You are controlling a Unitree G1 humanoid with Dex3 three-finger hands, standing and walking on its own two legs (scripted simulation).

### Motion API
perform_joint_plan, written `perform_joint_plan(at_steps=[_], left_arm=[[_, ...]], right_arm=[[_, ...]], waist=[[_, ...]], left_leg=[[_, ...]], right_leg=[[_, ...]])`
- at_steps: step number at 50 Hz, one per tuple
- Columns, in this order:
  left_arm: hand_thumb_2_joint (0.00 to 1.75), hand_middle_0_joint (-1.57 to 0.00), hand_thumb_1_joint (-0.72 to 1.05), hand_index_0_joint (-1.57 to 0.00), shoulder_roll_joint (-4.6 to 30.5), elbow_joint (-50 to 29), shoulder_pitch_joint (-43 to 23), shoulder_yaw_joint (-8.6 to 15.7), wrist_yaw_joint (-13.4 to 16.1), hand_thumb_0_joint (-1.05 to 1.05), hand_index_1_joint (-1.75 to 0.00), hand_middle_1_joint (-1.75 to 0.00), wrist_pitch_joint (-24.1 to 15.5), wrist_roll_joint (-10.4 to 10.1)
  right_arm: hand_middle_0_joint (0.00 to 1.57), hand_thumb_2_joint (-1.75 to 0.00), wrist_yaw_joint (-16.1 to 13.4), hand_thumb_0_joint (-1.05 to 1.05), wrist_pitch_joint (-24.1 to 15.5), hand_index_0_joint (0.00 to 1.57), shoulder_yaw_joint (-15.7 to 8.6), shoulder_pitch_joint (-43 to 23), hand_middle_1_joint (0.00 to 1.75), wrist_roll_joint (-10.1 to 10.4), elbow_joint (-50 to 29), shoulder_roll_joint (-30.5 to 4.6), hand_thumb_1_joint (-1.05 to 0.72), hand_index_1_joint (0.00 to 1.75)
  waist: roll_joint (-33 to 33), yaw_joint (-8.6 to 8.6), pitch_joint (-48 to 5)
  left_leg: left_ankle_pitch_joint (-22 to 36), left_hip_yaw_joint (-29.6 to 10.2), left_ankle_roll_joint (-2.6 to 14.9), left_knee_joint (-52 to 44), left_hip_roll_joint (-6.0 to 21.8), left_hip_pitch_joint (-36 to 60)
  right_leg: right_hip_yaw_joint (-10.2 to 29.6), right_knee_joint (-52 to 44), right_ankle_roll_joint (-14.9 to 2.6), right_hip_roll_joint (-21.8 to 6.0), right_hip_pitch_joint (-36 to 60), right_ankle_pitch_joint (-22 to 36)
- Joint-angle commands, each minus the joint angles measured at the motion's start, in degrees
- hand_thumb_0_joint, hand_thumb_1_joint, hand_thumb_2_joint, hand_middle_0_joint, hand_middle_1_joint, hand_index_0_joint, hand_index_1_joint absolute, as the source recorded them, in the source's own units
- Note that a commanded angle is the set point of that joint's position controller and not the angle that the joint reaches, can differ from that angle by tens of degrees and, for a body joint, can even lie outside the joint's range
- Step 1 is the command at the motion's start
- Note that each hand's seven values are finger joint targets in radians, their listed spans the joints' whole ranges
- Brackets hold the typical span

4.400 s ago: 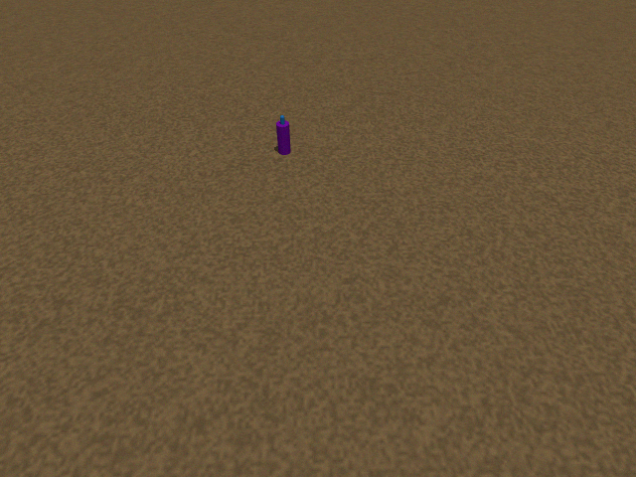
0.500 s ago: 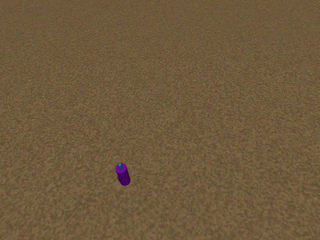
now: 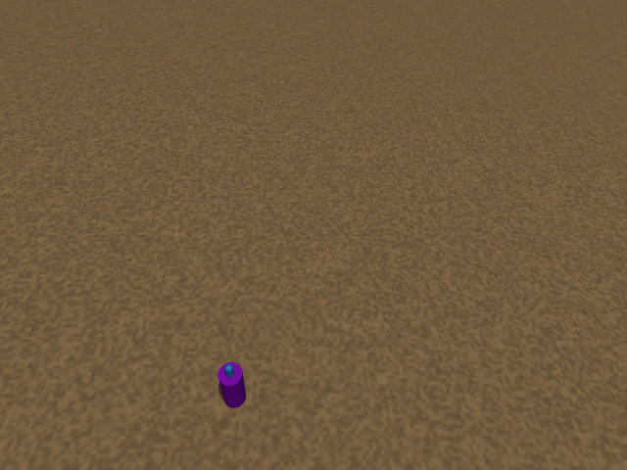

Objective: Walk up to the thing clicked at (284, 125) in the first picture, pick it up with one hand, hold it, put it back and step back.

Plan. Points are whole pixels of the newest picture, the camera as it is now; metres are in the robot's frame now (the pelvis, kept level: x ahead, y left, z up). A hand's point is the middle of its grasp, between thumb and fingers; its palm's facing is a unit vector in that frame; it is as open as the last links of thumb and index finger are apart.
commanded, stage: walk up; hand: left
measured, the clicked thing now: (232, 382) +0.51 +0.20 -0.65
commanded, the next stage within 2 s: stand in 2.00 s
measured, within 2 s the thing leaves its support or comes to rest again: neither
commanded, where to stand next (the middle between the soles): +0.17 -0.01 m, yaw +0 degrees
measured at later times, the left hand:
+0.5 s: hand (133, 451) +0.20 +0.25 -0.13, palm faces -0.04 -0.92 -0.39, open 7.4 cm
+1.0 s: hand (135, 440) +0.22 +0.25 -0.14, palm faces +0.01 -0.94 -0.33, open 7.4 cm
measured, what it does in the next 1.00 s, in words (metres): walks ahead: right foot, then left foot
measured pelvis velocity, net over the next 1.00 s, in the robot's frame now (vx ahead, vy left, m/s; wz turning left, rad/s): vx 0.15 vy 0.00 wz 0.00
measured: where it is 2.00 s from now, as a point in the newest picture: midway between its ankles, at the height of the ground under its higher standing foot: outside the picture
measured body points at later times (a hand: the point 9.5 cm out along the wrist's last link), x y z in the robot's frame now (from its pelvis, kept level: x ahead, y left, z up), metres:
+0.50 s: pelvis +0.11 -0.02 +0.00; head +0.13 -0.03 +0.45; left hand +0.20 +0.29 -0.10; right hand +0.17 -0.33 -0.13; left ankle +0.13 +0.11 -0.70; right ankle +0.17 -0.14 -0.72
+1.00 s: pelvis +0.15 +0.00 +0.02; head +0.16 +0.00 +0.47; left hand +0.22 +0.30 -0.11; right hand +0.27 -0.30 -0.10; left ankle +0.16 +0.11 -0.72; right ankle +0.17 -0.14 -0.72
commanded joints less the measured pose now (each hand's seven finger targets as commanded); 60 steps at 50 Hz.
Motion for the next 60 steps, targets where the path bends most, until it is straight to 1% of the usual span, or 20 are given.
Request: perform_joint_plan(at_steps=[1,5,10,11,13,14,15,16,17,21,24,27,28,29,30,32,35,41,48,60], left_arm=[[0.90,-0.20,0.90,-0.20,11.42,-3.19,2.79,3.29,0.10,0.00,-0.30,-0.30,-2.00,-0.08],[0.90,-0.20,0.90,-0.20,9.34,-4.56,-1.35,3.21,-0.87,0.00,-0.30,-0.30,-1.19,0.35],[0.90,-0.20,0.90,-0.20,6.48,-3.89,-3.26,2.61,0.37,0.00,-0.30,-0.30,-1.26,0.24],[0.90,-0.20,0.90,-0.20,6.01,-3.25,-2.39,2.61,0.68,0.00,-0.30,-0.30,-1.34,0.25],[0.90,-0.20,0.90,-0.20,8.05,-1.84,-0.40,3.15,1.36,0.00,-0.30,-0.30,-2.04,0.48],[0.90,-0.20,0.90,-0.20,11.82,-2.64,2.54,4.52,1.26,0.00,-0.30,-0.30,-2.49,0.85],[0.90,-0.20,0.90,-0.20,15.38,-3.83,2.37,5.27,1.52,0.00,-0.30,-0.30,-2.81,0.93],[0.90,-0.20,0.90,-0.20,17.38,-3.58,1.36,5.63,1.37,0.00,-0.30,-0.30,-2.45,0.28],[0.90,-0.20,0.90,-0.20,16.53,-4.08,0.82,5.34,1.53,0.00,-0.30,-0.30,-2.07,-0.17],[0.90,-0.20,0.90,-0.20,13.06,-4.88,-4.82,3.76,1.78,0.00,-0.30,-0.30,-1.44,0.60],[0.90,-0.20,0.90,-0.20,11.81,-5.37,-7.60,3.27,1.62,0.00,-0.30,-0.30,-0.99,1.03],[0.90,-0.20,0.90,-0.20,8.81,-4.74,-10.57,1.83,1.47,0.00,-0.30,-0.30,0.20,-0.14],[0.90,-0.20,0.90,-0.20,6.52,-4.60,-10.86,0.94,1.36,0.00,-0.30,-0.30,0.42,-0.56],[0.90,-0.20,0.90,-0.20,4.17,-3.94,-9.25,0.19,1.21,0.00,-0.30,-0.30,0.87,-1.04],[0.90,-0.20,0.90,-0.20,7.92,-1.50,-9.21,1.29,1.72,0.00,-0.30,-0.30,1.21,-0.86],[0.90,-0.20,0.90,-0.20,7.31,0.59,-9.54,1.03,1.49,0.00,-0.30,-0.30,0.75,-0.52],[0.90,-0.20,0.90,-0.20,8.69,3.43,-9.82,0.84,1.64,0.00,-0.30,-0.30,0.06,-0.74],[0.90,-0.20,0.90,-0.20,7.70,7.24,-13.38,-0.37,1.51,0.00,-0.30,-0.30,0.29,-0.98],[0.90,-0.20,0.90,-0.20,7.32,10.37,-15.63,-0.49,1.83,0.00,-0.30,-0.30,-0.12,-0.75],[0.90,-0.20,0.90,-0.20,6.40,12.01,-17.23,0.09,1.96,0.00,-0.30,-0.30,0.07,-0.06]], right_arm=[[0.20,-0.90,-1.63,0.00,-1.27,0.20,-3.56,3.24,0.30,0.51,-3.25,-15.28,-0.90,0.30],[0.20,-0.90,-1.71,0.00,-1.08,0.20,-3.58,2.74,0.30,0.24,-4.14,-15.90,-0.90,0.30],[0.20,-0.90,-2.46,0.00,0.30,0.20,-1.95,0.92,0.30,0.61,-3.98,-13.54,-0.90,0.30],[0.20,-0.90,-2.57,0.00,0.64,0.20,-1.86,0.41,0.30,0.94,-3.81,-13.77,-0.90,0.30],[0.20,-0.90,-2.76,0.00,1.38,0.20,-0.58,-0.48,0.30,1.59,-3.77,-11.01,-0.90,0.30],[0.20,-0.90,-2.50,0.00,1.17,0.20,-0.10,2.36,0.30,1.71,-4.45,-9.26,-0.90,0.30],[0.20,-0.90,-2.30,0.00,1.37,0.20,1.22,4.13,0.30,1.36,-4.73,-6.61,-0.90,0.30],[0.20,-0.90,-3.03,0.00,2.16,0.20,-0.72,2.87,0.30,0.91,-3.14,-12.05,-0.90,0.30],[0.20,-0.90,-3.43,0.00,2.35,0.20,-1.06,1.92,0.30,0.61,-2.47,-13.31,-0.90,0.30],[0.20,-0.90,-2.71,0.00,2.19,0.20,-0.94,3.99,0.30,0.60,1.32,-11.72,-0.90,0.30],[0.20,-0.90,-2.56,0.00,2.09,0.20,-0.41,3.51,0.30,0.48,2.84,-9.54,-0.90,0.30],[0.20,-0.90,-3.34,0.00,1.39,0.20,-0.73,3.14,0.30,-0.12,5.08,-9.45,-0.90,0.30],[0.20,-0.90,-3.63,0.00,1.11,0.20,-0.89,1.79,0.30,-0.64,4.84,-11.34,-0.90,0.30],[0.20,-0.90,-3.70,0.00,0.58,0.20,-0.94,-3.48,0.30,-0.77,3.01,-14.34,-0.90,0.30],[0.20,-0.90,-3.44,0.00,0.75,0.20,-0.93,-7.57,0.30,0.18,2.76,-16.58,-0.90,0.30],[0.20,-0.90,-3.25,0.00,0.91,0.20,0.43,-9.81,0.30,0.19,3.73,-13.38,-0.90,0.30],[0.20,-0.90,-3.11,0.00,0.94,0.20,1.50,-10.42,0.30,0.71,5.58,-11.57,-0.90,0.30],[0.20,-0.90,-3.32,0.00,1.59,0.20,1.77,-13.28,0.30,0.90,8.60,-11.04,-0.90,0.30],[0.20,-0.90,-3.31,0.00,2.08,0.20,1.75,-15.16,0.30,1.27,11.50,-9.86,-0.90,0.30],[0.20,-0.90,-3.17,0.00,2.44,0.20,1.74,-18.05,0.30,0.76,13.54,-9.13,-0.90,0.30]], waist=[[11.10,-0.63,-0.89],[11.76,-1.55,1.26],[10.10,-0.62,-1.92],[9.72,0.26,-3.28],[4.32,2.09,-5.76],[-4.45,2.85,-9.05],[-11.94,2.39,-9.88],[-9.00,3.37,-7.82],[-6.26,3.41,-4.80],[-8.09,0.88,-3.12],[-8.45,0.43,-4.65],[-3.35,-1.65,-5.26],[1.38,-1.62,-4.76],[9.10,0.65,-3.58],[9.89,1.30,-1.56],[6.58,2.25,-0.94],[9.06,1.75,-4.58],[6.61,0.98,-4.74],[2.08,0.08,-7.95],[1.96,0.41,-7.16]], left_leg=[[1.97,-17.10,9.20,-20.35,14.12,9.82],[2.01,-13.15,10.90,-21.62,14.05,7.94],[29.76,-6.85,8.61,-10.91,11.81,5.74],[29.04,-6.52,8.18,-8.41,12.04,4.81],[18.65,-4.72,4.45,0.01,8.04,1.87],[5.56,-2.39,3.19,9.00,4.48,-2.40],[-15.18,-0.98,0.86,18.44,-0.80,-11.34],[-22.61,-4.14,0.62,23.97,-1.36,-13.82],[-21.93,-6.92,0.17,25.08,0.55,-14.59],[-12.66,-5.11,-0.77,16.13,1.22,-7.12],[-8.69,-3.27,-1.48,5.86,-0.07,-0.36],[1.74,-2.51,-1.10,-6.54,-1.42,9.99],[0.80,-9.66,0.06,-11.23,3.29,10.51],[-9.38,-25.86,3.44,-19.15,12.96,5.40],[-12.88,-27.68,7.47,-20.05,16.55,-2.41],[-4.48,-18.30,4.56,-16.41,10.82,-2.71],[5.05,-13.20,0.85,-14.20,7.71,0.55],[4.92,-11.74,0.13,-16.87,6.56,5.59],[14.75,-9.27,-0.65,-16.65,5.64,13.06],[12.75,-8.91,-1.31,-20.68,5.85,14.04]], right_leg=[[2.08,-2.31,1.14,-3.89,-11.10,5.46],[-1.18,-11.19,2.21,-4.11,-9.05,8.05],[-5.20,-20.83,1.51,-0.33,1.96,13.47],[-5.30,-23.58,1.10,0.09,5.51,15.59],[-3.73,-31.26,-0.39,0.88,14.73,20.35],[4.97,-35.15,-2.45,-4.94,20.88,13.59],[24.71,-41.20,-7.37,-17.67,24.50,7.20],[31.20,-42.17,-14.54,-21.94,21.95,5.19],[29.68,-42.14,-15.40,-21.42,18.16,4.61],[13.23,-40.89,-10.40,-12.78,8.03,7.55],[8.54,-38.23,-9.23,-11.22,5.01,12.16],[4.90,-31.46,-5.59,-9.27,-2.32,6.85],[3.67,-29.36,-2.88,-7.52,-5.27,4.93],[0.93,-24.86,0.70,-2.11,-5.35,0.87],[-0.93,-21.20,0.83,-0.82,2.32,-2.85],[-0.23,-28.36,0.54,-1.18,7.42,3.70],[1.48,-32.48,0.42,-3.24,12.98,15.57],[1.56,-36.98,0.91,-4.23,13.22,16.97],[2.25,-41.36,1.41,-6.19,15.50,25.71],[1.86,-44.92,2.01,-6.28,17.21,23.11]])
